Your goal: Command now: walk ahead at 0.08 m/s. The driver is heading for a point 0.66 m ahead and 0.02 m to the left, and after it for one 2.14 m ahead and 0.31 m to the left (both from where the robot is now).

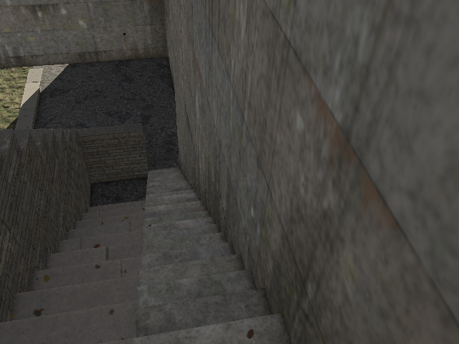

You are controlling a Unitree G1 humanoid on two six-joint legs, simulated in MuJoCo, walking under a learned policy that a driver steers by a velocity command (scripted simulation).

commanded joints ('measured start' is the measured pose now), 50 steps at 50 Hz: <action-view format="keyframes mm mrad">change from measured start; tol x32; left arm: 1 261 26 -6 93 12 29 -23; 50 -86 153 37 89 -21 -81 -9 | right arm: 1 -154 -173 -17 -56 2 -14 9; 50 74 -155 -79 -100 -26 43 -36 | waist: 1 130 231 -48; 50 -67 112 -16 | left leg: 1 -420 228 -141 -202 549 79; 5 -314 119 -216 -202 -95 -5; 10 167 76 -166 -290 123 -16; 42 -20 -1 -85 -157 -106 20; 48 478 295 -420 -157 750 117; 50 353 256 -320 -185 591 147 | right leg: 1 613 24 -53 -35 153 -36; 4 540 -85 91 -643 53 -30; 5 654 -245 230 -609 412 -63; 10 250 -132 141 -739 -88 -63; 29 398 -166 121 -704 155 -56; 38 396 -256 341 -782 -466 -208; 50 -93 -59 44 -90 -123 -90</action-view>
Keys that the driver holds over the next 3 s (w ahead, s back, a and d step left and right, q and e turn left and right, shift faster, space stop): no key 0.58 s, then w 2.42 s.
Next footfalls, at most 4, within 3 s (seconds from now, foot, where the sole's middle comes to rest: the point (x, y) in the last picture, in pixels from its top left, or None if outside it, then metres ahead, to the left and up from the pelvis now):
0.06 right None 0.10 -0.11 -0.77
1.38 right None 0.36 -0.16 -0.97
1.84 left None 0.56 0.09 -1.16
2.32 right None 0.83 -0.11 -1.36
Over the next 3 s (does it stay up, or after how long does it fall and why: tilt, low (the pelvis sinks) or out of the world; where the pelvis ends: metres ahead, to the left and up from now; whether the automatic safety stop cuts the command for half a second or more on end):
stays up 0.93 0.17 -0.79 its command is cut before an obstacle after 1.5 s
